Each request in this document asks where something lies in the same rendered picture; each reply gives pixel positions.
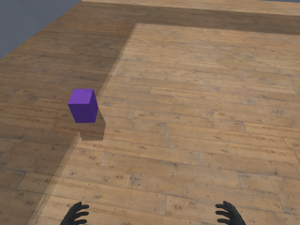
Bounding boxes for robot right hand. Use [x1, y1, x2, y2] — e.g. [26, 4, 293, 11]
[215, 201, 246, 225]

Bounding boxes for robot left hand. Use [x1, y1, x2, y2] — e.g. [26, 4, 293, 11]
[60, 202, 89, 225]

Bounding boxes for carton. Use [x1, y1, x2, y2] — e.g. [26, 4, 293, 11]
[67, 88, 98, 123]

